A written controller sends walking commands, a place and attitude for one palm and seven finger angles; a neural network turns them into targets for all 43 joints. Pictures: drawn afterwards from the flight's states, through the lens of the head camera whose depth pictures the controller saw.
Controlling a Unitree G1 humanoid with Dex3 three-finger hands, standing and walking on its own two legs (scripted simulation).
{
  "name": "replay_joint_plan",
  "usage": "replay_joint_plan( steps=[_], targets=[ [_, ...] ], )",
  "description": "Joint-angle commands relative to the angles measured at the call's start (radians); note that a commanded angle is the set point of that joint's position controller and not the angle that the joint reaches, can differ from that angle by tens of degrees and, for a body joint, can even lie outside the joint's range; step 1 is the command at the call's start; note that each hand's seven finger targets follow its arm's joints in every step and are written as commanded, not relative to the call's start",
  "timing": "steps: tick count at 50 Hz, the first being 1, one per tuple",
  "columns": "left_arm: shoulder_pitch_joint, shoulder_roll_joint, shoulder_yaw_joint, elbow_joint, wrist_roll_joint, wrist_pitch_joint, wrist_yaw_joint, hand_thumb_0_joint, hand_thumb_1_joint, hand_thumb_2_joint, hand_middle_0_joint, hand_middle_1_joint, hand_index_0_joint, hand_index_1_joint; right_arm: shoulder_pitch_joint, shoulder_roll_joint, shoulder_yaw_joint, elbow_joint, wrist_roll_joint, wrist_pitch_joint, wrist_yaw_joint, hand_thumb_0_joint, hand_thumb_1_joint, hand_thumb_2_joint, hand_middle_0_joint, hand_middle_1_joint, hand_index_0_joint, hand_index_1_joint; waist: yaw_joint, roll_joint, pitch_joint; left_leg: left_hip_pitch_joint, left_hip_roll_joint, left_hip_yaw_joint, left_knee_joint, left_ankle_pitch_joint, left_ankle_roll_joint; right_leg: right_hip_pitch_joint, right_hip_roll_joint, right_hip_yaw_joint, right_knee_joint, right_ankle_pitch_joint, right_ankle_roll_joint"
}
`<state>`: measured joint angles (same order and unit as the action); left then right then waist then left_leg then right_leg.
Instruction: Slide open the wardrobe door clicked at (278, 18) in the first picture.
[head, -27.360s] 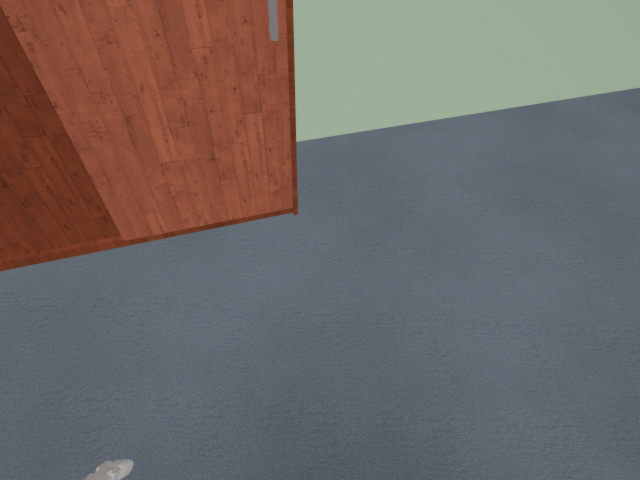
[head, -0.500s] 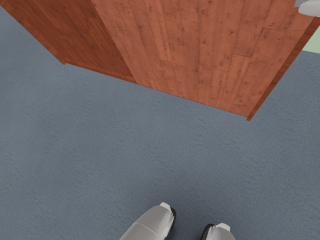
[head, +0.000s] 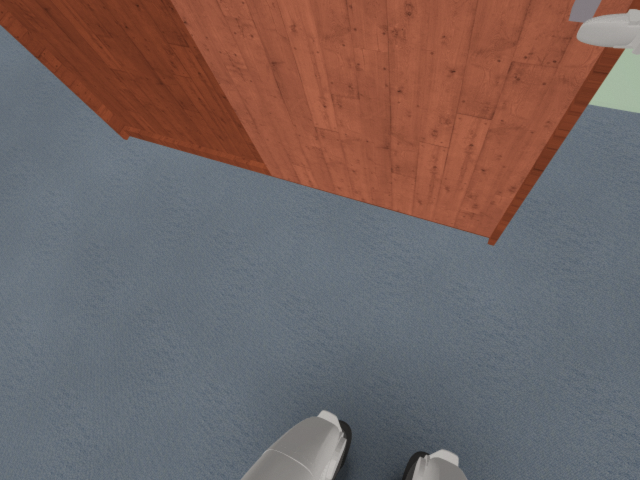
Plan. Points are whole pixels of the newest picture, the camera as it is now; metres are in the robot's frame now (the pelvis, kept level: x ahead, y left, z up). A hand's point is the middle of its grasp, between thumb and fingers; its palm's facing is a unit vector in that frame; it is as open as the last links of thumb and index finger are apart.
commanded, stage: slide the fingers in behind the handle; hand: right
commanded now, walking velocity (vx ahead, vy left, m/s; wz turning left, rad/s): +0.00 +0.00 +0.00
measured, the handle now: out of the picture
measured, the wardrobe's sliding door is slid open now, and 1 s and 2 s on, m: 0.00 0.00 0.00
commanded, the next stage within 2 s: grip the handle and tug to test in 1.38 s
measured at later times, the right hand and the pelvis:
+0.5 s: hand out of the picture +0.63 -0.07 +0.14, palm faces +0.06 +1.00 +0.01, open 14.0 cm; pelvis -0.01 +0.00 -0.01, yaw +0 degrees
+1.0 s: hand out of the picture +0.64 -0.05 +0.14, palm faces +0.06 +1.00 +0.01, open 14.0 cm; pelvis +0.00 +0.01 +0.00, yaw +0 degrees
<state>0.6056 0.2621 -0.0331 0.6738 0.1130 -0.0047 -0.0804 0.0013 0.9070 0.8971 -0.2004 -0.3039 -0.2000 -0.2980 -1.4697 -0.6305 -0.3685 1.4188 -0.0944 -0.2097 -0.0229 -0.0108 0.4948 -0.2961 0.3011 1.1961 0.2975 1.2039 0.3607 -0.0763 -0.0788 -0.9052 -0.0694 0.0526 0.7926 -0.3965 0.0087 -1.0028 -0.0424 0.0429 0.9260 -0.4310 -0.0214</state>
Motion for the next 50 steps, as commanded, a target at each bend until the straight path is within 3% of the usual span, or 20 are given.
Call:
replay_joint_plan(
  steps=[1, 3, 5, 8, 9, 12, 14, 16, 19, 22, 24, 27, 33, 34, 36, 40, 42, 44, 46, 50],
  targets=[
    [0.307, 0.22, 0.078, 0.034, -0.002, 0.007, 0.004, 0.0, 0.9, 0.9, -0.2, -0.3, -0.2, -0.3, -0.544, -0.094, 0.021, -0.208, 0.008, -0.072, -0.015, 0.0, 0.5, -0.3, 0.3, 1.2, 0.3, 1.2, 0.047, -0.193, -0.528, 0.132, -0.026, 0.008, -0.043, 0.481, 0.004, 0.548, 0.015, 0.042, -0.009, 0.607, -0.014],
    [0.309, 0.22, 0.08, 0.034, 0.0, 0.004, 0.005, 0.0, 0.9, 0.9, -0.2, -0.3, -0.2, -0.3, -0.57, -0.109, 0.011, -0.222, 0.001, -0.081, -0.028, 0.0, 0.5, -0.3, 0.3, 1.2, 0.3, 1.2, 0.048, -0.208, -0.545, 0.117, -0.024, 0.004, -0.032, 0.488, 0.002, 0.568, 0.013, 0.05, -0.004, 0.639, -0.013],
    [0.303, 0.215, 0.081, 0.035, 0.002, 0.002, 0.0, 0.0, 0.9, 0.9, -0.2, -0.3, -0.2, -0.3, -0.568, -0.084, 0.023, -0.215, -0.003, -0.089, -0.038, 0.0, 0.5, -0.3, 0.3, 1.2, 0.3, 1.2, 0.048, -0.208, -0.546, 0.115, -0.023, 0.003, -0.026, 0.497, 0.003, 0.56, 0.016, 0.046, 0.004, 0.643, -0.011],
    [0.3, 0.215, 0.084, 0.03, 0.003, 0.001, -0.006, 0.0, 0.9, 0.9, -0.2, -0.3, -0.2, -0.3, -0.556, -0.083, 0.021, -0.235, -0.012, -0.103, -0.046, 0.0, 0.5, -0.3, 0.3, 1.2, 0.3, 1.2, 0.033, -0.229, -0.578, 0.094, -0.024, 0.006, -0.014, 0.497, 0.005, 0.609, 0.01, 0.063, 0.011, 0.708, -0.004],
    [0.299, 0.214, 0.085, 0.033, 0.004, 0.003, -0.007, 0.0, 0.9, 0.9, -0.2, -0.3, -0.2, -0.3, -0.562, -0.059, 0.035, -0.222, -0.012, -0.099, -0.05, 0.0, 0.5, -0.3, 0.3, 1.2, 0.3, 1.2, 0.045, -0.21, -0.565, 0.09, -0.024, 0.009, -0.016, 0.492, 0.003, 0.601, 0.01, 0.061, 0.012, 0.692, -0.004],
    [0.3, 0.217, 0.083, 0.033, 0.002, 0.004, -0.007, 0.0, 0.9, 0.9, -0.2, -0.3, -0.2, -0.3, -0.569, -0.041, 0.04, -0.19, -0.015, -0.08, -0.065, 0.0, 0.5, -0.3, 0.3, 1.2, 0.3, 1.2, 0.049, -0.196, -0.539, 0.081, -0.022, 0.01, -0.015, 0.469, 0.003, 0.572, 0.011, 0.064, 0.007, 0.654, -0.008],
    [0.301, 0.215, 0.085, 0.035, 0.005, 0.002, -0.007, 0.0, 0.9, 0.9, -0.2, -0.3, -0.2, -0.3, -0.613, -0.041, 0.039, -0.216, -0.016, -0.083, -0.078, 0.0, 0.5, -0.3, 0.3, 1.2, 0.3, 1.2, 0.059, -0.197, -0.57, 0.077, -0.023, 0.008, -0.013, 0.47, 0.0, 0.586, 0.01, 0.064, 0.013, 0.655, -0.008],
    [0.301, 0.214, 0.083, 0.033, 0.008, -0.001, -0.007, 0.0, 0.9, 0.9, -0.2, -0.3, -0.2, -0.3, -0.614, -0.066, 0.019, -0.223, -0.018, -0.092, -0.089, 0.0, 0.5, -0.3, 0.3, 1.2, 0.3, 1.2, 0.052, -0.188, -0.589, 0.102, -0.02, 0.005, -0.005, 0.48, 0.001, 0.564, 0.014, 0.058, 0.019, 0.642, -0.008],
    [0.296, 0.214, 0.08, 0.038, 0.009, -0.005, -0.009, 0.0, 0.9, 0.9, -0.2, -0.3, -0.2, -0.3, -0.61, -0.056, 0.029, -0.189, -0.034, -0.095, -0.102, 0.0, 0.5, -0.3, 0.3, 1.2, 0.3, 1.2, 0.065, -0.186, -0.56, 0.08, -0.018, 0.005, -0.005, 0.46, -0.001, 0.537, 0.014, 0.055, 0.024, 0.612, -0.011],
    [0.298, 0.217, 0.076, 0.03, 0.01, -0.005, -0.007, 0.0, 0.9, 0.9, -0.2, -0.3, -0.2, -0.3, -0.606, -0.088, 0.013, -0.179, -0.039, -0.089, -0.105, 0.0, 0.5, -0.3, 0.3, 1.2, 0.3, 1.2, 0.058, -0.178, -0.557, 0.119, -0.015, 0.001, -0.007, 0.462, 0.002, 0.491, 0.021, 0.045, 0.016, 0.572, -0.016],
    [0.302, 0.215, 0.076, 0.027, 0.009, -0.006, -0.006, 0.0, 0.9, 0.9, -0.2, -0.3, -0.2, -0.3, -0.615, -0.123, 0.0, -0.209, -0.045, -0.096, -0.104, 0.0, 0.5, -0.3, 0.3, 1.2, 0.3, 1.2, 0.048, -0.19, -0.605, 0.145, -0.015, -0.005, -0.003, 0.482, 0.002, 0.5, 0.021, 0.04, 0.02, 0.584, -0.016],
    [0.304, 0.212, 0.077, 0.032, 0.007, -0.005, -0.006, 0.0, 0.9, 0.9, -0.2, -0.3, -0.2, -0.3, -0.617, -0.089, 0.025, -0.195, -0.041, -0.091, -0.098, 0.0, 0.5, -0.3, 0.3, 1.2, 0.3, 1.2, 0.06, -0.185, -0.577, 0.148, -0.015, -0.001, -0.01, 0.481, 0.002, 0.491, 0.02, 0.039, 0.011, 0.565, -0.016],
    [0.314, 0.211, 0.082, 0.038, 0.005, -0.01, -0.007, 0.0, 0.9, 0.9, -0.2, -0.3, -0.2, -0.3, -0.629, -0.081, 0.023, -0.236, -0.027, -0.093, -0.095, 0.0, 0.5, -0.3, 0.3, 1.2, 0.3, 1.2, 0.053, -0.208, -0.623, 0.146, -0.019, -0.005, -0.016, 0.506, 0.0, 0.542, 0.018, 0.041, 0.011, 0.615, -0.013],
    [0.308, 0.207, 0.084, 0.04, 0.005, -0.012, -0.009, 0.0, 0.9, 0.9, -0.2, -0.3, -0.2, -0.3, -0.614, -0.048, 0.039, -0.215, -0.025, -0.089, -0.095, 0.0, 0.5, -0.3, 0.3, 1.2, 0.3, 1.2, 0.055, -0.21, -0.606, 0.138, -0.021, -0.002, -0.023, 0.501, 0.001, 0.538, 0.021, 0.038, 0.01, 0.607, -0.012],
    [0.31, 0.212, 0.08, 0.047, 0.005, -0.011, -0.009, 0.0, 0.9, 0.9, -0.2, -0.3, -0.2, -0.3, -0.608, -0.063, 0.026, -0.179, -0.024, -0.08, -0.101, 0.0, 0.5, -0.3, 0.3, 1.2, 0.3, 1.2, 0.062, -0.174, -0.561, 0.149, -0.02, -0.002, -0.029, 0.483, 0.0, 0.488, 0.022, 0.03, 0.004, 0.559, -0.016],
    [0.311, 0.21, 0.078, 0.046, 0.007, -0.013, -0.009, 0.0, 0.9, 0.9, -0.2, -0.3, -0.2, -0.3, -0.6, -0.062, 0.026, -0.171, -0.032, -0.08, -0.107, 0.0, 0.5, -0.3, 0.3, 1.2, 0.3, 1.2, 0.058, -0.179, -0.548, 0.152, -0.018, -0.004, -0.03, 0.484, 0.001, 0.473, 0.025, 0.025, 0.001, 0.552, -0.016],
    [0.315, 0.209, 0.079, 0.047, 0.01, -0.015, -0.009, 0.0, 0.9, 0.9, -0.2, -0.3, -0.2, -0.3, -0.622, -0.056, 0.032, -0.183, -0.032, -0.088, -0.113, 0.0, 0.5, -0.3, 0.3, 1.2, 0.3, 1.2, 0.066, -0.195, -0.548, 0.144, -0.016, -0.004, -0.024, 0.486, 0.002, 0.482, 0.022, 0.032, 0.0, 0.562, -0.016],
    [0.31, 0.209, 0.083, 0.046, 0.01, -0.018, -0.013, 0.0, 0.9, 0.9, -0.2, -0.3, -0.2, -0.3, -0.597, -0.041, 0.034, -0.191, -0.027, -0.094, -0.115, 0.0, 0.5, -0.3, 0.3, 1.2, 0.3, 1.2, 0.055, -0.189, -0.582, 0.152, -0.018, -0.007, -0.023, 0.511, 0.002, 0.503, 0.026, 0.03, 0.009, 0.596, -0.014],
    [0.313, 0.208, 0.082, 0.05, 0.009, -0.017, -0.013, 0.0, 0.9, 0.9, -0.2, -0.3, -0.2, -0.3, -0.598, -0.047, 0.031, -0.17, -0.034, -0.089, -0.118, 0.0, 0.5, -0.3, 0.3, 1.2, 0.3, 1.2, 0.062, -0.168, -0.561, 0.167, -0.016, -0.007, -0.022, 0.513, 0.0, 0.465, 0.026, 0.021, 0.007, 0.566, -0.017],
    [0.313, 0.21, 0.083, 0.045, 0.008, -0.015, -0.013, 0.0, 0.9, 0.9, -0.2, -0.3, -0.2, -0.3, -0.598, -0.073, 0.016, -0.187, -0.039, -0.092, -0.121, 0.0, 0.5, -0.3, 0.3, 1.2, 0.3, 1.2, 0.052, -0.173, -0.588, 0.179, -0.014, -0.011, -0.014, 0.54, 0.0, 0.477, 0.027, 0.022, 0.012, 0.598, -0.015]
  ],
)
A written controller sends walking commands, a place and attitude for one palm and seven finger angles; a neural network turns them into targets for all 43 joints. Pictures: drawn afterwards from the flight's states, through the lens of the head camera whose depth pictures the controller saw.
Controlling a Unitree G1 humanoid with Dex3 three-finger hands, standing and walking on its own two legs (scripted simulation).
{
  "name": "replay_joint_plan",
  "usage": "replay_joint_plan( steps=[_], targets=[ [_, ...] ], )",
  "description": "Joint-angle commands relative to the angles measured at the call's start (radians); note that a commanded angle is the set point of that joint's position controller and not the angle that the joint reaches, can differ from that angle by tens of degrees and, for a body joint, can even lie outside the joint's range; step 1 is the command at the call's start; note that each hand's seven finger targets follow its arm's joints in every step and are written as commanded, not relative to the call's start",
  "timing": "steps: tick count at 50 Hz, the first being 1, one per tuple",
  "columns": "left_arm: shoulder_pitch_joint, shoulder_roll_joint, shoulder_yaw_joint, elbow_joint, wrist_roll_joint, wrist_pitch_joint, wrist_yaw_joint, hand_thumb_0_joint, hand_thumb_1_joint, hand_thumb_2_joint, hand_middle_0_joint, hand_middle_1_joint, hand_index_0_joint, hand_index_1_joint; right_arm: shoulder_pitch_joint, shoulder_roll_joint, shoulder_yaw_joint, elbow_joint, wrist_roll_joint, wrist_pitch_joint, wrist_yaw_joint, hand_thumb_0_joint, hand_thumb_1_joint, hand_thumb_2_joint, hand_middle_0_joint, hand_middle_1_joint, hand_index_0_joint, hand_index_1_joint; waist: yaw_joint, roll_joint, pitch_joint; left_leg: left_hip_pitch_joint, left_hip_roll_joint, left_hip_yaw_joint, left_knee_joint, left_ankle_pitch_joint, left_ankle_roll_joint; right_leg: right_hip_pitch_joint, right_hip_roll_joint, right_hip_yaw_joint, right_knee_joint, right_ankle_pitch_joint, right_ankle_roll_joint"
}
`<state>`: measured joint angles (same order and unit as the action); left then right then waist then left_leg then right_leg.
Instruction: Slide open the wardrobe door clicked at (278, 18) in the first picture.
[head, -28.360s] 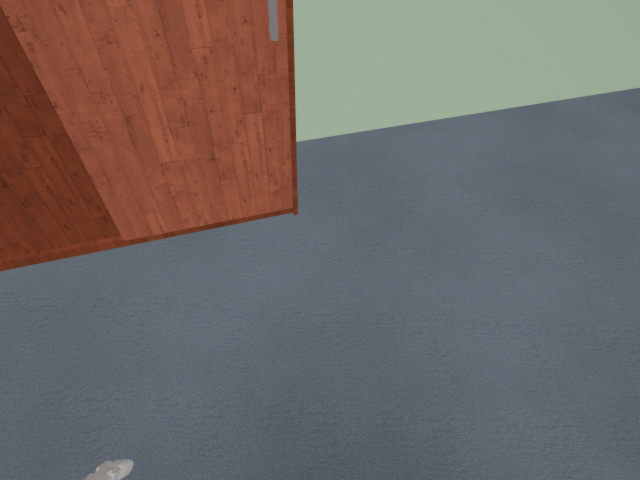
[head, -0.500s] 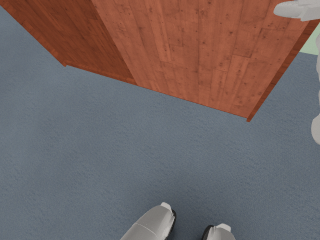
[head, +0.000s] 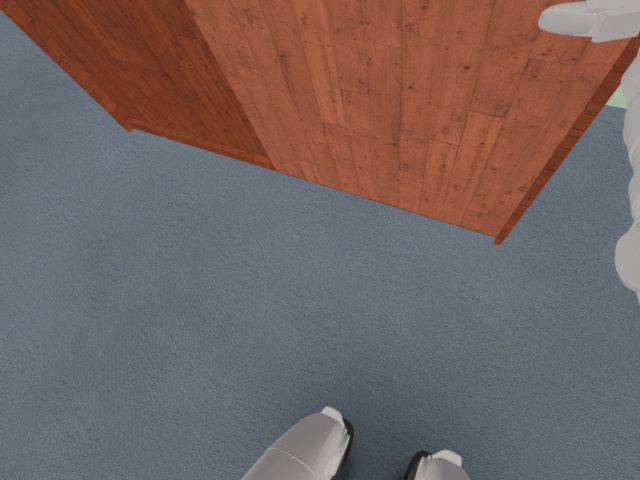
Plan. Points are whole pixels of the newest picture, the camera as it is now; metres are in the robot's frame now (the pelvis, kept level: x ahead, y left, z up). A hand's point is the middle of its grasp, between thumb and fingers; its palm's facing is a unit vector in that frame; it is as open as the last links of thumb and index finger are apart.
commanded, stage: slide the fingers in behind the handle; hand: right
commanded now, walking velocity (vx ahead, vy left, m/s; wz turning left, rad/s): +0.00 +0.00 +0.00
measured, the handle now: out of the picture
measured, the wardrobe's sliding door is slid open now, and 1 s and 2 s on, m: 0.00 0.00 0.00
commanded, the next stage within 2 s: grip the handle and tug to test in 0.38 s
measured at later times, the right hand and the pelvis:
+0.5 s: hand out of the picture +0.64 -0.07 +0.14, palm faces +0.06 +1.00 +0.01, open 14.0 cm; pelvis +0.00 +0.00 +0.00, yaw +0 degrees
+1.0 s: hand out of the picture +0.63 -0.06 +0.15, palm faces +0.06 +1.00 +0.01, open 8.3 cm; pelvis +0.00 +0.00 +0.00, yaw +1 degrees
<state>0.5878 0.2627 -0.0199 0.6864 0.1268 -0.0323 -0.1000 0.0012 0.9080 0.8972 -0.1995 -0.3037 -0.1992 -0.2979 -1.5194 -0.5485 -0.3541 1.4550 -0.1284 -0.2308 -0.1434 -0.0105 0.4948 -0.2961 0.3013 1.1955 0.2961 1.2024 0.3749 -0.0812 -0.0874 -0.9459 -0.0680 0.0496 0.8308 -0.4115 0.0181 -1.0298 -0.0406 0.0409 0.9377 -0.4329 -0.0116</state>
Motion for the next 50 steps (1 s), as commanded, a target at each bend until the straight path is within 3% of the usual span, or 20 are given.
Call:
replay_joint_plan(
  steps=[1, 3, 6, 9, 11, 16, 20, 24, 26, 29, 32, 33, 36, 40, 44, 46, 47, 49, 50],
  targets=[
    [0.331, 0.207, 0.07, 0.031, -0.003, 0.012, 0.006, 0.0, 0.9, 0.9, -0.2, -0.3, -0.2, -0.3, -0.563, -0.149, 0.002, -0.236, -0.004, -0.072, -0.003, 0.0, 0.5, -0.3, 0.3, 1.2, 0.3, 1.2, 0.043, -0.172, -0.584, 0.229, -0.016, -0.011, -0.054, 0.57, -0.011, 0.5, 0.028, 0.018, 0.002, 0.599, -0.027],
    [0.333, 0.205, 0.073, 0.026, -0.003, 0.01, 0.005, 0.0, 0.9, 0.9, -0.2, -0.3, -0.2, -0.3, -0.568, -0.168, -0.01, -0.279, -0.003, -0.085, -0.001, 0.0, 0.5, -0.3, 0.3, 1.2, 0.3, 1.2, 0.03, -0.191, -0.627, 0.245, -0.016, -0.015, -0.049, 0.602, -0.01, 0.528, 0.029, 0.02, 0.003, 0.64, -0.025],
    [0.326, 0.209, 0.071, 0.031, -0.009, 0.014, 0.008, 0.0, 0.9, 0.9, -0.2, -0.3, -0.2, -0.3, -0.535, -0.16, -0.003, -0.22, -0.005, -0.072, 0.005, 0.0, 0.5, -0.3, 0.3, 1.2, 0.3, 1.2, 0.039, -0.15, -0.576, 0.247, -0.015, -0.012, -0.056, 0.583, -0.012, 0.487, 0.028, 0.015, 0.001, 0.593, -0.027],
    [0.325, 0.207, 0.075, 0.026, -0.01, 0.015, 0.008, 0.0, 0.9, 0.9, -0.2, -0.3, -0.2, -0.3, -0.544, -0.138, 0.013, -0.259, 0.003, -0.075, 0.013, 0.0, 0.5, -0.3, 0.3, 1.2, 0.3, 1.2, 0.033, -0.18, -0.607, 0.24, -0.016, -0.01, -0.056, 0.588, -0.01, 0.532, 0.028, 0.024, -0.004, 0.627, -0.023],
    [0.325, 0.206, 0.078, 0.031, -0.01, 0.012, 0.008, 0.0, 0.9, 0.9, -0.2, -0.3, -0.2, -0.3, -0.548, -0.122, 0.015, -0.261, 0.014, -0.077, 0.015, 0.0, 0.5, -0.3, 0.3, 1.2, 0.3, 1.2, 0.039, -0.161, -0.607, 0.237, -0.019, -0.007, -0.06, 0.584, -0.012, 0.541, 0.027, 0.025, -0.003, 0.625, -0.024],
    [0.322, 0.205, 0.075, 0.039, -0.01, 0.013, 0.007, 0.0, 0.9, 0.9, -0.2, -0.3, -0.2, -0.3, -0.534, -0.095, 0.029, -0.222, 0.016, -0.069, 0.017, 0.0, 0.5, -0.3, 0.3, 1.2, 0.3, 1.2, 0.043, -0.174, -0.562, 0.203, -0.021, -0.005, -0.065, 0.567, -0.011, 0.542, 0.027, 0.028, -0.004, 0.63, -0.022],
    [0.326, 0.206, 0.073, 0.039, -0.007, 0.012, 0.007, 0.0, 0.9, 0.9, -0.2, -0.3, -0.2, -0.3, -0.527, -0.119, 0.01, -0.217, 0.015, -0.071, 0.012, 0.0, 0.5, -0.3, 0.3, 1.2, 0.3, 1.2, 0.038, -0.159, -0.567, 0.219, -0.019, -0.006, -0.061, 0.573, -0.011, 0.527, 0.028, 0.027, -0.006, 0.63, -0.023],
    [0.323, 0.2, 0.079, 0.032, -0.004, 0.01, -0.001, 0.0, 0.9, 0.9, -0.2, -0.3, -0.2, -0.3, -0.543, -0.096, 0.029, -0.29, 0.01, -0.095, 0.008, 0.0, 0.5, -0.3, 0.3, 1.2, 0.3, 1.2, 0.026, -0.217, -0.618, 0.206, -0.023, -0.005, -0.054, 0.589, -0.008, 0.598, 0.025, 0.037, -0.003, 0.698, -0.015],
    [0.324, 0.203, 0.081, 0.035, -0.007, 0.012, -0.003, 0.0, 0.9, 0.9, -0.2, -0.3, -0.2, -0.3, -0.514, -0.093, 0.023, -0.258, 0.012, -0.087, 0.007, 0.0, 0.407, -0.34, 0.31, 1.213, 0.31, 1.213, 0.027, -0.169, -0.592, 0.221, -0.025, -0.003, -0.06, 0.591, -0.009, 0.571, 0.027, 0.032, -0.006, 0.675, -0.018],
    [0.321, 0.203, 0.081, 0.032, -0.008, 0.015, -0.001, 0.0, 0.9, 0.9, -0.2, -0.3, -0.2, -0.3, -0.526, -0.099, 0.019, -0.272, 0.012, -0.082, 0.004, 0.0, 0.267, -0.4, 0.325, 1.233, 0.325, 1.233, 0.02, -0.191, -0.599, 0.223, -0.025, -0.004, -0.062, 0.591, -0.01, 0.579, 0.028, 0.032, -0.015, 0.68, -0.016],
    [0.324, 0.205, 0.08, 0.031, -0.007, 0.012, 0.002, 0.0, 0.9, 0.9, -0.2, -0.3, -0.2, -0.3, -0.516, -0.116, 0.001, -0.272, 0.019, -0.087, 0.001, 0.0, 0.127, -0.46, 0.34, 1.253, 0.34, 1.253, 0.02, -0.151, -0.596, 0.259, -0.022, -0.006, -0.065, 0.6, -0.01, 0.55, 0.032, 0.029, -0.022, 0.649, -0.02],
    [0.314, 0.201, 0.08, 0.033, -0.012, 0.011, 0.001, 0.0, 0.9, 0.9, -0.2, -0.3, -0.2, -0.3, -0.507, -0.093, 0.016, -0.254, 0.014, -0.086, 0.001, 0.0, 0.08, -0.48, 0.345, 1.26, 0.345, 1.26, 0.024, -0.161, -0.583, 0.232, -0.023, -0.007, -0.066, 0.587, -0.012, 0.558, 0.029, 0.026, -0.019, 0.645, -0.019],
    [0.307, 0.21, 0.072, 0.034, -0.012, 0.01, 0.004, 0.0, 0.9, 0.9, -0.2, -0.3, -0.2, -0.3, -0.51, -0.131, 0.0, -0.208, 0.01, -0.08, -0.004, 0.0, -0.06, -0.54, 0.36, 1.28, 0.36, 1.28, 0.032, -0.125, -0.524, 0.24, -0.018, -0.007, -0.075, 0.522, -0.013, 0.478, 0.031, 0.016, -0.027, 0.533, -0.024],
    [0.312, 0.208, 0.073, 0.029, -0.009, 0.005, 0.006, 0.0, 0.9, 0.9, -0.2, -0.3, -0.2, -0.3, -0.518, -0.152, -0.005, -0.245, 0.003, -0.098, 0.001, 0.0, -0.247, -0.62, 0.38, 1.307, 0.38, 1.307, 0.023, -0.149, -0.58, 0.242, -0.017, -0.008, -0.06, 0.538, -0.011, 0.512, 0.027, 0.024, -0.019, 0.578, -0.021],
    [0.309, 0.211, 0.072, 0.034, -0.011, 0.004, 0.009, 0.0, 0.9, 0.9, -0.2, -0.3, -0.2, -0.3, -0.524, -0.146, -0.001, -0.215, 0.006, -0.092, 0.004, 0.0, -0.433, -0.7, 0.4, 1.333, 0.4, 1.333, 0.035, -0.146, -0.558, 0.219, -0.017, -0.006, -0.063, 0.513, -0.012, 0.503, 0.024, 0.024, -0.016, 0.556, -0.022],
    [0.316, 0.211, 0.073, 0.029, -0.01, 0.005, 0.009, 0.0, 0.9, 0.9, -0.2, -0.3, -0.2, -0.3, -0.529, -0.169, -0.014, -0.243, 0.005, -0.09, 0.004, 0.0, -0.527, -0.74, 0.41, 1.347, 0.41, 1.347, 0.025, -0.15, -0.595, 0.249, -0.018, -0.008, -0.058, 0.539, -0.012, 0.505, 0.026, 0.022, -0.019, 0.575, -0.022],
    [0.315, 0.21, 0.075, 0.027, -0.009, 0.003, 0.009, 0.0, 0.9, 0.9, -0.2, -0.3, -0.2, -0.3, -0.535, -0.157, -0.007, -0.256, 0.006, -0.092, 0.007, 0.0, -0.573, -0.76, 0.415, 1.353, 0.415, 1.353, 0.022, -0.184, -0.607, 0.232, -0.018, -0.008, -0.057, 0.54, -0.01, 0.536, 0.026, 0.029, -0.018, 0.602, -0.02],
    [0.313, 0.205, 0.076, 0.033, -0.008, 0.003, 0.006, 0.0, 0.9, 0.9, -0.2, -0.3, -0.2, -0.3, -0.536, -0.119, 0.016, -0.256, 0.007, -0.089, 0.006, 0.0, -0.667, -0.8, 0.425, 1.367, 0.425, 1.367, 0.031, -0.187, -0.598, 0.203, -0.021, -0.004, -0.062, 0.544, -0.012, 0.563, 0.022, 0.031, -0.01, 0.631, -0.018],
    [0.317, 0.207, 0.076, 0.037, -0.009, 0.003, 0.006, 0.0, 0.9, 0.9, -0.2, -0.3, -0.2, -0.3, -0.517, -0.132, 0.002, -0.246, 0.008, -0.086, 0.005, 0.0, -0.713, -0.82, 0.43, 1.373, 0.43, 1.373, 0.024, -0.168, -0.598, 0.213, -0.022, -0.002, -0.06, 0.545, -0.011, 0.554, 0.022, 0.03, -0.008, 0.627, -0.018]
  ],
)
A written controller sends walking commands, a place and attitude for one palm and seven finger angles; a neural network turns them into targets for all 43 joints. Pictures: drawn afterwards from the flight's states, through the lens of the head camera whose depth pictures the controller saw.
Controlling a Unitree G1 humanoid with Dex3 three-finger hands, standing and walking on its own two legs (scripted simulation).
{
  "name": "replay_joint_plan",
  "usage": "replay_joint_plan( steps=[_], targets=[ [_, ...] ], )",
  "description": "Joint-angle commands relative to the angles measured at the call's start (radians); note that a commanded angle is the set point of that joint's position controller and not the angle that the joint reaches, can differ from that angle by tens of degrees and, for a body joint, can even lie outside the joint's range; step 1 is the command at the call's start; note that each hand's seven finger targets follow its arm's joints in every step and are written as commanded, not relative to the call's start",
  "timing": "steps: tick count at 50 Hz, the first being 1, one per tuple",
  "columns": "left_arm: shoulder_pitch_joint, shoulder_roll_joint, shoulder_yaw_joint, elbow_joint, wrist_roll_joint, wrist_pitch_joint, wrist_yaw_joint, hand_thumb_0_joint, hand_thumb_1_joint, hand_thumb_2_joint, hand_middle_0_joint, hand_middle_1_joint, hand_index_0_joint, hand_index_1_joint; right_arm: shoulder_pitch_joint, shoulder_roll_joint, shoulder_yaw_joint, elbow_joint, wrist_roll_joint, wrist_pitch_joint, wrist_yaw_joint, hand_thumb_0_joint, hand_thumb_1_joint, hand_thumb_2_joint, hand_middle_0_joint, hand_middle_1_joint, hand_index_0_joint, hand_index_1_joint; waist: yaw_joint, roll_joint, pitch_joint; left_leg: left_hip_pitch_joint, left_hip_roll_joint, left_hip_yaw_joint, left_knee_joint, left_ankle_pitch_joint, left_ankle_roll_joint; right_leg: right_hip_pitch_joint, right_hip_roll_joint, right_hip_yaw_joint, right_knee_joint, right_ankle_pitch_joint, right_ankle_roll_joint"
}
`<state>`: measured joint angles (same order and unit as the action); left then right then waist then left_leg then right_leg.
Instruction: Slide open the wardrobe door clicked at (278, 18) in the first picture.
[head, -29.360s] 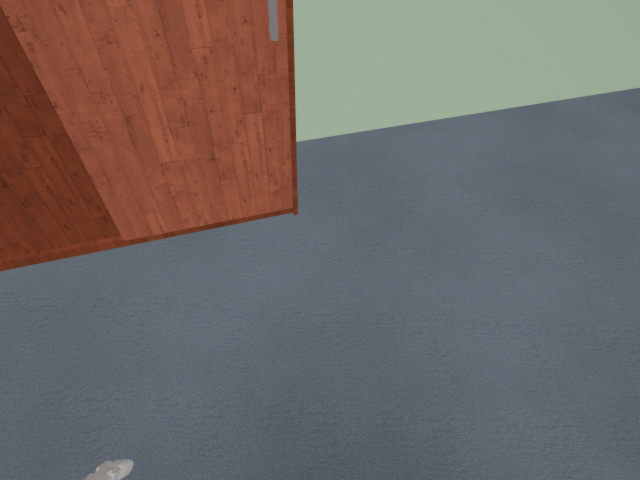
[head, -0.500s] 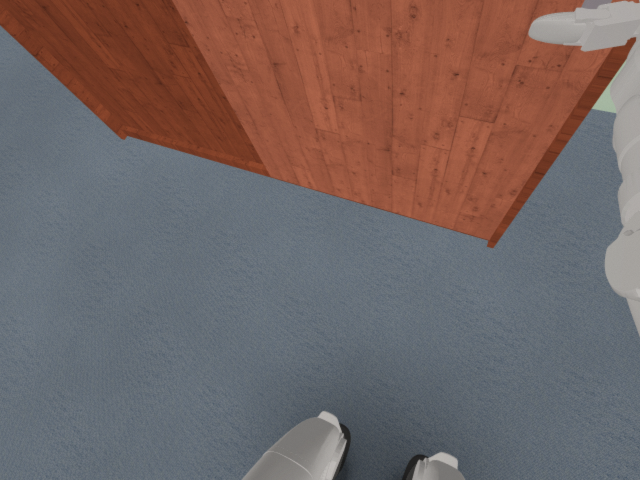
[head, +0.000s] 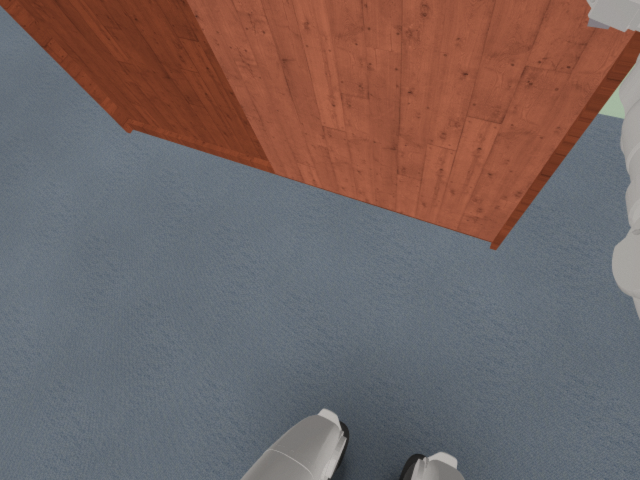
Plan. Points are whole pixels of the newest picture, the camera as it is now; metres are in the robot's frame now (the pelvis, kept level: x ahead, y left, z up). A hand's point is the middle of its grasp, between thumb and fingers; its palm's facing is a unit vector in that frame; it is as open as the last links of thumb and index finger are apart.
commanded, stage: grip the handle and tug to test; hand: right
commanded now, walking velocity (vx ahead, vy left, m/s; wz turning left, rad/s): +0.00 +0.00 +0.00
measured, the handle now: out of the picture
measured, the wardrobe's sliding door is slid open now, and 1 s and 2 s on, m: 0.00 0.00 0.00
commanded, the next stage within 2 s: tug the door sideways, standing still in 0.90 s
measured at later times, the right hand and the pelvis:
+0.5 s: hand out of the picture +0.63 -0.06 +0.14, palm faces +0.07 +1.00 +0.00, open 6.9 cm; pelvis +0.00 +0.00 +0.00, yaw +0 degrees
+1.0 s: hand out of the picture +0.63 -0.06 +0.14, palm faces +0.06 +1.00 +0.00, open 6.9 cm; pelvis +0.02 +0.01 +0.01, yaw +0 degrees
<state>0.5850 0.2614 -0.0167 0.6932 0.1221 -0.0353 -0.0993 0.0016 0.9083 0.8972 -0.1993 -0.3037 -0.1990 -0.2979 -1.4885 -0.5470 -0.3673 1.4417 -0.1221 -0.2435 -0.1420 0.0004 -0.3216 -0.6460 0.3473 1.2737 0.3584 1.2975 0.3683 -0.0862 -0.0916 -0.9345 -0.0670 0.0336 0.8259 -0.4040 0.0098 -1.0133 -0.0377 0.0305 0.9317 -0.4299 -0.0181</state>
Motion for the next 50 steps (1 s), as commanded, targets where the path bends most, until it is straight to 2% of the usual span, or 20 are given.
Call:
replay_joint_plan(
  steps=[1, 3, 4, 5, 6, 9, 13, 18, 19, 23, 24, 26, 32, 37, 42, 44, 45, 47, 48, 50],
  targets=[
    [0.321, 0.212, 0.072, 0.027, -0.004, 0.008, 0.007, 0.0, 0.9, 0.9, -0.2, -0.3, -0.2, -0.3, -0.543, -0.16, -0.001, -0.234, 0.004, -0.072, 0.005, 0.0, -0.76, -0.84, 0.435, 1.38, 0.435, 1.38, 0.026, -0.153, -0.6, 0.225, -0.022, 0.01, -0.056, 0.547, -0.003, 0.52, 0.021, 0.036, -0.005, 0.614, -0.013],
    [0.32, 0.209, 0.07, 0.027, -0.008, 0.009, 0.008, 0.0, 0.9, 0.9, -0.2, -0.3, -0.2, -0.3, -0.535, -0.151, 0.008, -0.218, -0.001, -0.068, 0.008, 0.0, -0.853, -0.88, 0.445, 1.393, 0.445, 1.393, 0.026, -0.158, -0.579, 0.218, -0.023, 0.01, -0.058, 0.548, -0.003, 0.515, 0.021, 0.035, -0.011, 0.614, -0.012],
    [0.321, 0.211, 0.07, 0.03, -0.008, 0.011, 0.008, 0.0, 0.9, 0.9, -0.2, -0.3, -0.2, -0.3, -0.536, -0.136, 0.018, -0.195, -0.002, -0.06, 0.006, 0.0, -0.9, -0.9, 0.45, 1.4, 0.45, 1.4, 0.038, -0.143, -0.547, 0.203, -0.023, 0.015, -0.06, 0.529, -0.004, 0.505, 0.019, 0.038, -0.012, 0.596, -0.013],
    [0.318, 0.21, 0.068, 0.03, -0.006, 0.01, 0.007, 0.0, 0.9, 0.9, -0.2, -0.3, -0.2, -0.3, -0.545, -0.122, 0.024, -0.196, -0.001, -0.057, 0.004, 0.0, -0.9, -0.9, 0.45, 1.4, 0.45, 1.4, 0.04, -0.156, -0.538, 0.196, -0.024, 0.015, -0.063, 0.519, -0.004, 0.499, 0.02, 0.035, -0.012, 0.585, -0.013],
    [0.324, 0.213, 0.069, 0.03, -0.005, 0.011, 0.008, 0.0, 0.9, 0.9, -0.2, -0.3, -0.2, -0.3, -0.558, -0.157, 0.005, -0.21, -0.004, -0.059, 0.0, 0.0, -0.9, -0.9, 0.45, 1.4, 0.45, 1.4, 0.037, -0.152, -0.555, 0.202, -0.021, 0.013, -0.061, 0.513, -0.004, 0.499, 0.018, 0.037, -0.011, 0.583, -0.014],
    [0.327, 0.207, 0.071, 0.032, -0.001, 0.008, 0.006, 0.0, 0.9, 0.9, -0.2, -0.3, -0.2, -0.3, -0.57, -0.129, 0.015, -0.216, -0.004, -0.063, -0.009, 0.0, -0.9, -0.9, 0.45, 1.4, 0.45, 1.4, 0.043, -0.17, -0.567, 0.185, -0.023, 0.011, -0.059, 0.534, -0.005, 0.524, 0.02, 0.04, -0.003, 0.624, -0.013],
    [0.325, 0.206, 0.072, 0.03, -0.002, 0.006, 0.002, 0.0, 0.9, 0.9, -0.2, -0.3, -0.2, -0.3, -0.534, -0.133, 0.009, -0.217, -0.006, -0.072, -0.007, 0.0, -0.9, -0.9, 0.45, 1.4, 0.45, 1.4, 0.03, -0.162, -0.572, 0.189, -0.024, 0.013, -0.053, 0.546, -0.004, 0.537, 0.019, 0.044, -0.001, 0.653, -0.01],
    [0.323, 0.208, 0.069, 0.032, -0.004, 0.006, 0.005, 0.0, 0.9, 0.9, -0.2, -0.3, -0.2, -0.3, -0.567, -0.136, 0.023, -0.197, -0.021, -0.065, -0.011, 0.0, -0.9, -0.9, 0.45, 1.4, 0.45, 1.4, 0.047, -0.151, -0.55, 0.177, -0.02, 0.015, -0.051, 0.51, -0.005, 0.509, 0.017, 0.045, -0.004, 0.595, -0.012],
    [0.318, 0.209, 0.069, 0.033, -0.002, 0.005, 0.004, 0.0, 0.9, 0.9, -0.2, -0.3, -0.2, -0.3, -0.575, -0.114, 0.033, -0.185, -0.018, -0.06, -0.014, 0.0, -0.9, -0.9, 0.45, 1.4, 0.45, 1.4, 0.056, -0.163, -0.532, 0.163, -0.021, 0.013, -0.056, 0.503, -0.006, 0.502, 0.018, 0.041, 0.0, 0.583, -0.014],
    [0.327, 0.21, 0.066, 0.029, -0.001, 0.005, 0.007, 0.0, 0.9, 0.9, -0.2, -0.3, -0.2, -0.3, -0.58, -0.163, 0.007, -0.201, -0.021, -0.062, -0.014, 0.0, -0.9, -0.9, 0.45, 1.4, 0.45, 1.4, 0.043, -0.167, -0.575, 0.183, -0.019, 0.011, -0.041, 0.511, -0.005, 0.503, 0.017, 0.047, 0.001, 0.601, -0.013],
    [0.319, 0.208, 0.068, 0.028, 0.0, 0.002, 0.005, 0.0, 0.9, 0.9, -0.2, -0.3, -0.2, -0.3, -0.588, -0.116, 0.031, -0.202, -0.014, -0.06, -0.013, 0.0, -0.9, -0.9, 0.45, 1.4, 0.45, 1.4, 0.053, -0.178, -0.568, 0.166, -0.022, 0.012, -0.049, 0.51, -0.005, 0.515, 0.02, 0.046, 0.004, 0.602, -0.012],
    [0.319, 0.208, 0.069, 0.025, -0.002, 0.001, 0.003, 0.0, 0.9, 0.9, -0.2, -0.3, -0.2, -0.3, -0.56, -0.113, 0.03, -0.214, -0.01, -0.06, -0.011, 0.0, -0.9, -0.9, 0.45, 1.4, 0.45, 1.4, 0.037, -0.167, -0.577, 0.183, -0.023, 0.015, -0.047, 0.509, -0.003, 0.515, 0.019, 0.045, 0.001, 0.596, -0.011],
    [0.314, 0.209, 0.07, 0.026, -0.004, 0.0, 0.002, 0.0, 0.9, 0.9, -0.2, -0.3, -0.2, -0.3, -0.528, -0.095, 0.039, -0.211, -0.003, -0.048, -0.006, 0.0, -0.9, -0.9, 0.45, 1.4, 0.45, 1.4, 0.03, -0.161, -0.559, 0.194, -0.022, 0.019, -0.054, 0.509, -0.002, 0.511, 0.023, 0.043, -0.011, 0.588, -0.011],
    [0.307, 0.204, 0.077, 0.01, -0.01, 0.001, 0.002, 0.0, 0.9, 0.9, -0.2, -0.3, -0.2, -0.3, -0.429, -0.079, 0.034, -0.265, 0.021, -0.056, 0.014, 0.0, -0.9, -0.9, 0.45, 1.4, 0.45, 1.4, -0.008, -0.14, -0.614, 0.271, -0.025, 0.015, -0.057, 0.594, 0.001, 0.541, 0.029, 0.031, -0.02, 0.651, -0.01],
    [0.296, 0.199, 0.08, -0.003, -0.018, 0.008, 0.004, 0.0, 0.9, 0.9, -0.2, -0.3, -0.2, -0.3, -0.353, -0.067, 0.03, -0.293, 0.041, -0.056, 0.032, 0.0, -0.9, -0.9, 0.45, 1.4, 0.45, 1.4, -0.031, -0.111, -0.589, 0.349, -0.023, 0.01, -0.07, 0.671, -0.002, 0.521, 0.036, 0.014, -0.047, 0.662, -0.01],
    [0.289, 0.197, 0.085, -0.013, -0.022, 0.01, 0.002, 0.0, 0.9, 0.9, -0.2, -0.3, -0.2, -0.3, -0.281, -0.068, 0.011, -0.314, 0.052, -0.059, 0.036, 0.0, -0.9, -0.9, 0.45, 1.4, 0.45, 1.4, -0.059, -0.102, -0.608, 0.382, -0.024, 0.008, -0.074, 0.72, -0.003, 0.537, 0.039, 0.005, -0.05, 0.706, -0.007],
    [0.283, 0.193, 0.086, -0.013, -0.024, 0.01, 0.001, 0.0, 0.9, 0.9, -0.2, -0.3, -0.2, -0.3, -0.28, -0.028, 0.044, -0.313, 0.054, -0.057, 0.041, 0.0, -0.9, -0.9, 0.45, 1.4, 0.45, 1.4, -0.046, -0.086, -0.581, 0.376, -0.024, 0.009, -0.081, 0.727, -0.006, 0.538, 0.039, 0.002, -0.054, 0.703, -0.007],
    [0.287, 0.193, 0.088, -0.007, -0.024, 0.013, 0.001, 0.0, 0.9, 0.9, -0.2, -0.3, -0.2, -0.3, -0.305, -0.016, 0.052, -0.327, 0.06, -0.062, 0.041, 0.0, -0.9, -0.9, 0.45, 1.4, 0.45, 1.4, -0.039, -0.089, -0.559, 0.371, -0.024, 0.008, -0.084, 0.726, -0.007, 0.542, 0.039, 0.008, -0.06, 0.705, -0.009],
    [0.284, 0.191, 0.091, -0.008, -0.026, 0.013, 0.0, 0.0, 0.9, 0.9, -0.2, -0.3, -0.2, -0.3, -0.285, -0.025, 0.036, -0.338, 0.058, -0.066, 0.039, 0.0, -0.9, -0.9, 0.45, 1.4, 0.45, 1.4, -0.055, -0.09, -0.582, 0.365, -0.026, 0.004, -0.084, 0.734, -0.008, 0.563, 0.04, 0.006, -0.054, 0.734, -0.008],
    [0.279, 0.189, 0.094, -0.011, -0.025, 0.012, -0.002, 0.0, 0.9, 0.9, -0.2, -0.3, -0.2, -0.3, -0.272, -0.03, 0.024, -0.354, 0.064, -0.074, 0.039, 0.0, -0.9, -0.9, 0.45, 1.4, 0.45, 1.4, -0.064, -0.085, -0.593, 0.392, -0.026, 0.001, -0.086, 0.755, -0.008, 0.561, 0.046, 0.0, -0.056, 0.73, -0.005]
  ],
)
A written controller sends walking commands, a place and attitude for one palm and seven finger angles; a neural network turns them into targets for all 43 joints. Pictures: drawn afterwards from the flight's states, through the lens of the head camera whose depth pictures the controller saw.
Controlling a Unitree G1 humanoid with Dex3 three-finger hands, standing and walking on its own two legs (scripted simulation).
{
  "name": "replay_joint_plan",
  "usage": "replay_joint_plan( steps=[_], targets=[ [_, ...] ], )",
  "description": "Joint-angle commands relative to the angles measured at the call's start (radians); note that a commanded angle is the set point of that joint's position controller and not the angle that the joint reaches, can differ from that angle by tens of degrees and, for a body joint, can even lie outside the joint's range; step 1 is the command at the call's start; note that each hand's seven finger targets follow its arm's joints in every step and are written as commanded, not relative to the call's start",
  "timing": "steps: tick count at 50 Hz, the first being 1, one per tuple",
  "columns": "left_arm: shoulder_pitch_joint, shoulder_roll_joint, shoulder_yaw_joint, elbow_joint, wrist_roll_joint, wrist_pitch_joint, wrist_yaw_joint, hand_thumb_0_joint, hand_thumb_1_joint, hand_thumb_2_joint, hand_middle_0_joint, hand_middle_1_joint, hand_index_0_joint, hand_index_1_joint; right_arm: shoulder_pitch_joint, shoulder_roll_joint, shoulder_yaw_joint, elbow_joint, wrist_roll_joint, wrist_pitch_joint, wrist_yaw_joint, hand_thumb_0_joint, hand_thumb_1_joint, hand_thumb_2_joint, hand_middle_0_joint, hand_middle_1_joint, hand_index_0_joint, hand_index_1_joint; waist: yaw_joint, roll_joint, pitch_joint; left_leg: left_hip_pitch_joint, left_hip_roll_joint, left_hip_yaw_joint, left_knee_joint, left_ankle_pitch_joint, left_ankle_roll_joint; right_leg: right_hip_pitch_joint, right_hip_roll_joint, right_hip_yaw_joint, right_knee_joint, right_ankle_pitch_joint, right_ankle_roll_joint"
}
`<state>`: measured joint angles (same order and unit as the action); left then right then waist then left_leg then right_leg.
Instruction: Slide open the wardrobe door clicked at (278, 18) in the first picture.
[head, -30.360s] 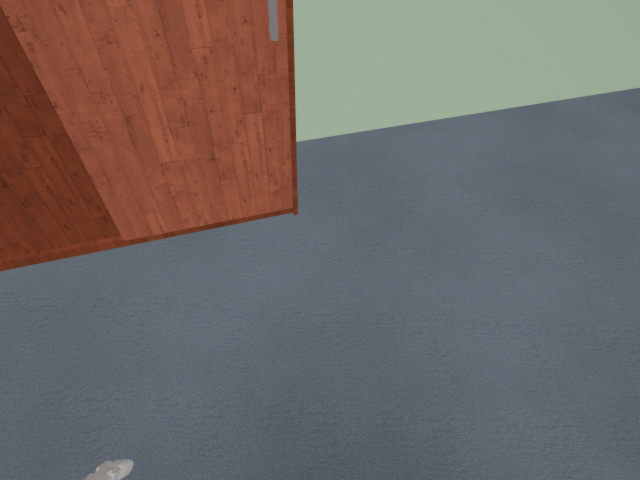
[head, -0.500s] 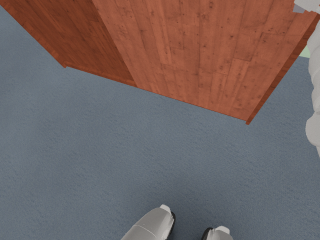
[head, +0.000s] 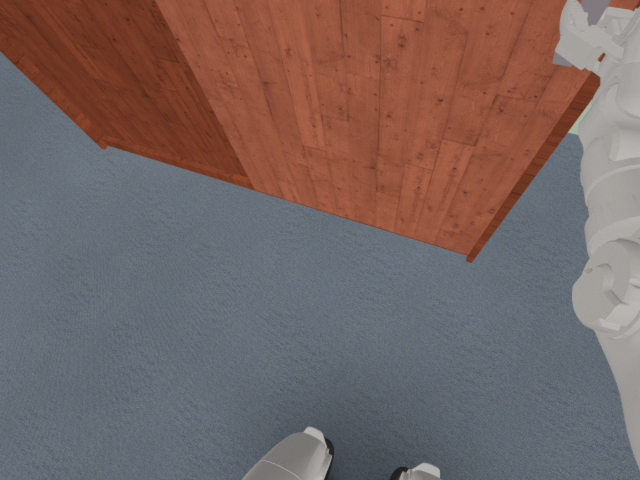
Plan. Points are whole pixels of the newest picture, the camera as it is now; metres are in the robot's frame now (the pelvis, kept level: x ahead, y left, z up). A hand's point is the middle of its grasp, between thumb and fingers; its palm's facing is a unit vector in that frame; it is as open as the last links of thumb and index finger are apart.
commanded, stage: tug the door sideways, standing still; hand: right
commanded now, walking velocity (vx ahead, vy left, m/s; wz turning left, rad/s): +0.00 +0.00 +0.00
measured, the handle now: out of the picture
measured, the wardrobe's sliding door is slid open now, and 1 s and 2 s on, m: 0.00 0.00 0.02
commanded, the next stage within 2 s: step sideways, sliding the door along in 0.92 s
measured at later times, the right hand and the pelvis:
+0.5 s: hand (562, 9) +0.63 -0.05 +0.14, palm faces +0.13 +0.99 -0.01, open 5.1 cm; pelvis -0.01 +0.01 -0.02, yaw -2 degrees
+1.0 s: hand (561, 10) +0.63 -0.05 +0.14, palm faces +0.13 +0.99 -0.03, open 5.2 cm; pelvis -0.02 +0.01 -0.02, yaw -2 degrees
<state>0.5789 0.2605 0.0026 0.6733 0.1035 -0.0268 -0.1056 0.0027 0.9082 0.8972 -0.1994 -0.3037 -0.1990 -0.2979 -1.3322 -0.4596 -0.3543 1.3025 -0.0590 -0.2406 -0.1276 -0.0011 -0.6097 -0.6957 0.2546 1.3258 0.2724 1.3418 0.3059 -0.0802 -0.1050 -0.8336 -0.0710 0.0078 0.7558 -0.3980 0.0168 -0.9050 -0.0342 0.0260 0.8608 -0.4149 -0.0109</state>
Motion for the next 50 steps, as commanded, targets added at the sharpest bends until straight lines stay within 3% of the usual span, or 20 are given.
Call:
replay_joint_plan(
  steps=[1, 2, 3, 5, 8, 9, 13, 14, 17, 20, 22, 26, 27, 32, 41, 47, 50],
  targets=[
    [0.28, 0.19, 0.073, 0.021, -0.006, 0.004, 0.006, 0.0, 0.9, 0.9, -0.2, -0.3, -0.2, -0.3, -0.49, -0.097, 0.038, -0.189, -0.002, -0.076, 0.02, 0.0, -0.9, -0.9, 0.45, 1.4, 0.45, 1.4, 0.034, -0.072, -0.536, 0.262, -0.021, 0.026, -0.018, 0.733, -0.02, 0.439, 0.04, 0.009, 0.019, 0.688, -0.015],
    [0.292, 0.185, 0.073, 0.042, -0.002, 0.002, 0.008, 0.0, 0.9, 0.9, -0.2, -0.3, -0.2, -0.3, -0.584, -0.07, 0.058, -0.172, -0.005, -0.077, 0.011, 0.0, -0.9, -0.9, 0.45, 1.4, 0.45, 1.4, 0.072, -0.076, -0.494, 0.217, -0.02, 0.025, -0.022, 0.711, -0.023, 0.431, 0.038, 0.018, 0.026, 0.667, -0.018],
    [0.296, 0.188, 0.073, 0.057, -0.003, -0.003, 0.007, 0.0, 0.9, 0.9, -0.2, -0.3, -0.2, -0.3, -0.652, -0.111, 0.036, -0.159, -0.018, -0.085, -0.001, 0.0, -0.9, -0.9, 0.45, 1.4, 0.45, 1.4, 0.08, -0.079, -0.499, 0.178, -0.024, 0.016, -0.019, 0.679, -0.027, 0.43, 0.037, 0.024, 0.038, 0.654, -0.018],
    [0.304, 0.192, 0.07, 0.074, 0.002, -0.009, 0.007, 0.0, 0.9, 0.9, -0.2, -0.3, -0.2, -0.3, -0.714, -0.126, 0.026, -0.089, -0.03, -0.081, -0.022, 0.0, -0.9, -0.9, 0.45, 1.4, 0.45, 1.4, 0.108, -0.082, -0.485, 0.138, -0.021, 0.011, -0.007, 0.63, -0.027, 0.398, 0.038, 0.031, 0.055, 0.609, -0.02],
    [0.318, 0.184, 0.071, 0.084, 0.018, -0.027, -0.002, 0.0, 0.9, 0.9, -0.2, -0.3, -0.2, -0.3, -0.745, -0.073, 0.049, -0.096, -0.038, -0.102, -0.047, 0.0, -0.9, -0.9, 0.45, 1.4, 0.45, 1.4, 0.117, -0.139, -0.544, 0.103, -0.016, 0.008, 0.023, 0.69, -0.028, 0.455, 0.032, 0.048, 0.083, 0.746, -0.015],
    [0.325, 0.185, 0.072, 0.088, 0.024, -0.028, -0.006, 0.0, 0.9, 0.9, -0.2, -0.3, -0.2, -0.3, -0.743, -0.062, 0.056, -0.086, -0.045, -0.103, -0.053, 0.0, -0.9, -0.9, 0.45, 1.4, 0.45, 1.4, 0.124, -0.133, -0.552, 0.098, -0.016, 0.008, 0.034, 0.714, -0.03, 0.452, 0.029, 0.053, 0.094, 0.784, -0.013],
    [0.328, 0.186, 0.076, 0.095, 0.032, -0.033, -0.025, 0.0, 0.9, 0.9, -0.2, -0.3, -0.2, -0.3, -0.783, 0.002, 0.107, -0.054, -0.086, -0.081, -0.08, 0.0, -0.9, -0.9, 0.45, 1.4, 0.45, 1.4, 0.146, -0.173, -0.552, 0.001, -0.024, 0.02, 0.035, 0.624, -0.027, 0.477, 0.026, 0.073, 0.114, 0.762, -0.014],
    [0.33, 0.189, 0.078, 0.095, 0.034, -0.034, -0.027, 0.0, 0.9, 0.9, -0.2, -0.3, -0.2, -0.3, -0.817, 0.005, 0.11, -0.074, -0.083, -0.08, -0.08, 0.0, -0.9, -0.9, 0.45, 1.4, 0.45, 1.4, 0.151, -0.182, -0.584, -0.001, -0.026, 0.018, 0.037, 0.607, -0.026, 0.486, 0.025, 0.077, 0.115, 0.739, -0.014],
    [0.346, 0.185, 0.078, 0.106, 0.036, -0.037, -0.03, 0.0, 0.9, 0.9, -0.2, -0.3, -0.2, -0.3, -0.836, 0.06, 0.144, -0.051, -0.082, -0.055, -0.081, 0.0, -0.9, -0.9, 0.45, 1.4, 0.45, 1.4, 0.169, -0.191, -0.576, -0.01, -0.029, 0.022, 0.038, 0.612, -0.023, 0.487, 0.023, 0.084, 0.114, 0.744, -0.018],
    [0.341, 0.174, 0.073, 0.112, 0.038, -0.043, -0.039, 0.0, 0.9, 0.9, -0.2, -0.3, -0.2, -0.3, -0.886, 0.073, 0.159, -0.08, -0.087, -0.044, -0.086, 0.0, -0.9, -0.9, 0.45, 1.4, 0.45, 1.4, 0.168, -0.24, -0.617, -0.007, -0.032, 0.017, 0.042, 0.641, -0.024, 0.496, 0.029, 0.079, 0.125, 0.766, -0.015],
    [0.351, 0.17, 0.073, 0.117, 0.041, -0.05, -0.043, 0.0, 0.9, 0.9, -0.2, -0.3, -0.2, -0.3, -0.894, 0.109, 0.18, -0.074, -0.086, -0.037, -0.089, 0.0, -0.9, -0.9, 0.45, 1.4, 0.45, 1.4, 0.18, -0.245, -0.604, -0.02, -0.035, 0.028, 0.039, 0.609, -0.021, 0.499, 0.027, 0.091, 0.118, 0.742, -0.014],
    [0.34, 0.164, 0.067, 0.127, 0.04, -0.065, -0.055, 0.0, 0.9, 0.9, -0.2, -0.3, -0.2, -0.3, -0.909, 0.138, 0.209, -0.07, -0.092, -0.028, -0.092, 0.0, -0.9, -0.9, 0.45, 1.4, 0.45, 1.4, 0.178, -0.293, -0.601, -0.051, -0.04, 0.031, 0.038, 0.563, -0.014, 0.497, 0.026, 0.091, 0.119, 0.698, -0.009],
    [0.347, 0.166, 0.072, 0.13, 0.042, -0.069, -0.056, 0.0, 0.9, 0.9, -0.2, -0.3, -0.2, -0.3, -0.922, 0.159, 0.219, -0.075, -0.088, -0.026, -0.093, 0.0, -0.9, -0.9, 0.45, 1.4, 0.45, 1.4, 0.19, -0.289, -0.599, -0.062, -0.039, 0.035, 0.036, 0.553, -0.015, 0.51, 0.022, 0.102, 0.118, 0.695, -0.011],
    [0.355, 0.171, 0.068, 0.139, 0.045, -0.083, -0.064, 0.0, 0.9, 0.9, -0.2, -0.3, -0.2, -0.3, -0.948, 0.137, 0.219, -0.093, -0.094, -0.019, -0.092, 0.0, -0.9, -0.9, 0.45, 1.4, 0.45, 1.4, 0.186, -0.332, -0.613, -0.09, -0.044, 0.042, 0.043, 0.519, -0.011, 0.535, 0.014, 0.116, 0.116, 0.702, -0.007],
    [0.356, 0.172, 0.063, 0.143, 0.042, -0.096, -0.067, 0.0, 0.9, 0.9, -0.2, -0.3, -0.2, -0.3, -0.919, 0.144, 0.218, -0.054, -0.093, 0.003, -0.097, 0.0, -0.9, -0.9, 0.45, 1.4, 0.45, 1.4, 0.188, -0.307, -0.574, -0.11, -0.046, 0.051, 0.037, 0.485, -0.011, 0.516, 0.013, 0.115, 0.114, 0.67, -0.006],
    [0.364, 0.171, 0.068, 0.145, 0.047, -0.103, -0.068, 0.0, 0.9, 0.9, -0.2, -0.3, -0.2, -0.3, -0.946, 0.149, 0.215, -0.086, -0.094, -0.006, -0.103, 0.0, -0.9, -0.9, 0.45, 1.4, 0.45, 1.4, 0.193, -0.33, -0.59, -0.119, -0.042, 0.049, 0.048, 0.512, -0.014, 0.541, 0.009, 0.128, 0.121, 0.73, -0.006],
    [0.359, 0.17, 0.068, 0.142, 0.047, -0.105, -0.07, 0.0, 0.9, 0.9, -0.2, -0.3, -0.2, -0.3, -0.934, 0.157, 0.215, -0.078, -0.094, -0.006, -0.106, 0.0, -0.9, -0.9, 0.45, 1.4, 0.45, 1.4, 0.193, -0.313, -0.583, -0.123, -0.045, 0.046, 0.043, 0.522, -0.016, 0.537, 0.012, 0.119, 0.128, 0.742, -0.006]
  ],
)
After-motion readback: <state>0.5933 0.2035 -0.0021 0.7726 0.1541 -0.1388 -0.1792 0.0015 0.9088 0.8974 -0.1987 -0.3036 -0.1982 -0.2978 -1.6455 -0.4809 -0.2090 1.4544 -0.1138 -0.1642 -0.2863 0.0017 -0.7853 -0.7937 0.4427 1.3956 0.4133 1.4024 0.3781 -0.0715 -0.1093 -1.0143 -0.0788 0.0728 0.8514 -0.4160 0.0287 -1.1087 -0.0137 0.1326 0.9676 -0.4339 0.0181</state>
